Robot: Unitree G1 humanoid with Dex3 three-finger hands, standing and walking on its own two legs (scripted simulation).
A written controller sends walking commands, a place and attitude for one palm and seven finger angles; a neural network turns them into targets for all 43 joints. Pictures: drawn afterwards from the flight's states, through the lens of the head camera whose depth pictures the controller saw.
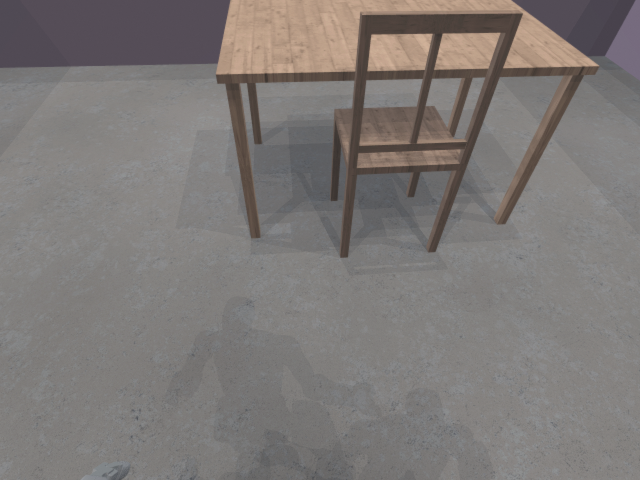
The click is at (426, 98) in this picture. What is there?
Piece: chair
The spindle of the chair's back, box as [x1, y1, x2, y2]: [409, 34, 441, 143]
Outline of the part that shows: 441,34 432,35 410,135 410,143 416,143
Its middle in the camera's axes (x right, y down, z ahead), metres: +0.30 -0.42 +1.12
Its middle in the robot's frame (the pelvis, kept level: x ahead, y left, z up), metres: +1.13 -0.24 -0.05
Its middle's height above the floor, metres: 0.71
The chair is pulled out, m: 0.00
